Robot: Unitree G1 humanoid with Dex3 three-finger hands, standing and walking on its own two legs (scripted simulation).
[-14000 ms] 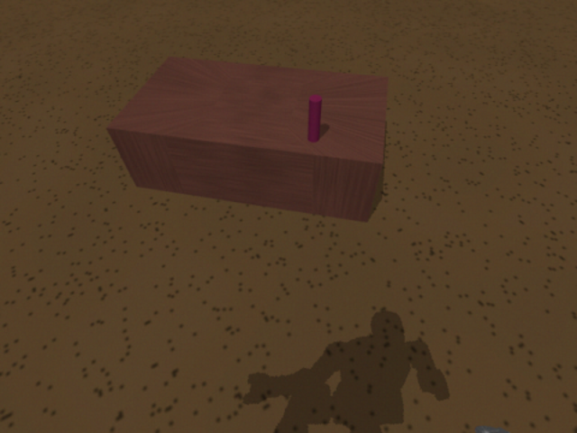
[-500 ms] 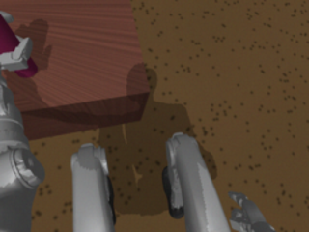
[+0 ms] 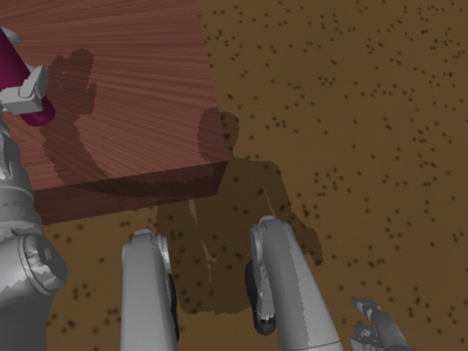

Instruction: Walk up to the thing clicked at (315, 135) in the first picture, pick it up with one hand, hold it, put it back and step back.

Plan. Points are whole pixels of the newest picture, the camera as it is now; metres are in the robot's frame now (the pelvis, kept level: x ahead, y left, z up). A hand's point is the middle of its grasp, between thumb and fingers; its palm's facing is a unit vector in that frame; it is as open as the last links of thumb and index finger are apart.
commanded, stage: settle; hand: left
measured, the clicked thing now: (5, 69) +0.52 +0.28 +0.04
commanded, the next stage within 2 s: lift in 0.76 s
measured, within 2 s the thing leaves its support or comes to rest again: neither
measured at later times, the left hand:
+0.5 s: hand (3, 56) +0.52 +0.27 +0.06, palm faces +0.28 -0.96 -0.03, open 7.6 cm
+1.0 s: hand (0, 48) +0.52 +0.27 +0.08, palm faces +0.27 -0.96 -0.03, open 7.6 cm
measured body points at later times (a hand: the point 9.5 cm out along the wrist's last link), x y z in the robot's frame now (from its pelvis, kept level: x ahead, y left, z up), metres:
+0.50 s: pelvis +0.01 +0.00 +0.03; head +0.21 +0.04 +0.43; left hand +0.50 +0.32 +0.06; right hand +0.10 -0.26 -0.09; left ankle +0.07 +0.14 -0.45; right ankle +0.07 -0.13 -0.45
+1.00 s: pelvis +0.01 +0.00 +0.06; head +0.21 +0.04 +0.46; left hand +0.50 +0.32 +0.08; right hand +0.09 -0.26 -0.06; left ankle +0.07 +0.14 -0.45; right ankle +0.07 -0.13 -0.45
